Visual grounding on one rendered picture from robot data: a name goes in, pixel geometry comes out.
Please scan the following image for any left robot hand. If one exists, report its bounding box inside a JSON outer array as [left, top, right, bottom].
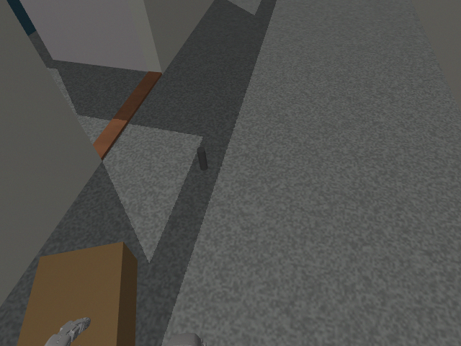
[[44, 317, 91, 346]]

